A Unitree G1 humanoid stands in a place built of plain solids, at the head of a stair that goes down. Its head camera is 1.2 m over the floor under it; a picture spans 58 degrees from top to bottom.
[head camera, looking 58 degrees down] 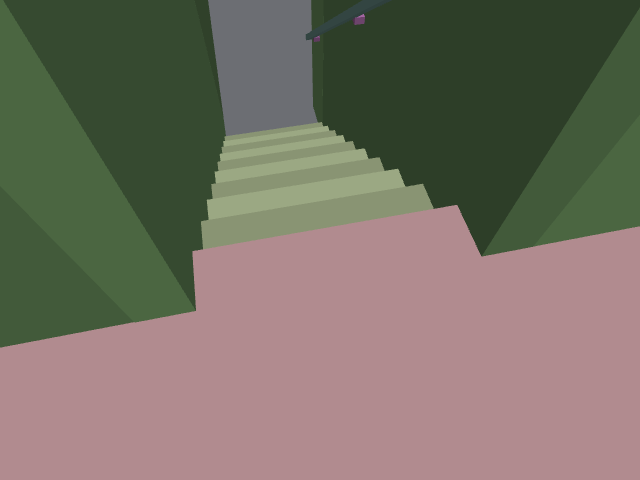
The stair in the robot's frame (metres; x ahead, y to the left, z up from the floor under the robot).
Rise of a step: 0.18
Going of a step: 0.25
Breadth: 0.90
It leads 12 degrees to the left of straight ahead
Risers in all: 10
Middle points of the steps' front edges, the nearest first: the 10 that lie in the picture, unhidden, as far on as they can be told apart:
0.80 -0.03 0.00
1.04 0.02 -0.18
1.28 0.07 -0.36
1.52 0.12 -0.54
1.76 0.17 -0.72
2.00 0.22 -0.90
2.24 0.27 -1.08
2.48 0.32 -1.26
2.72 0.37 -1.44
2.96 0.42 -1.62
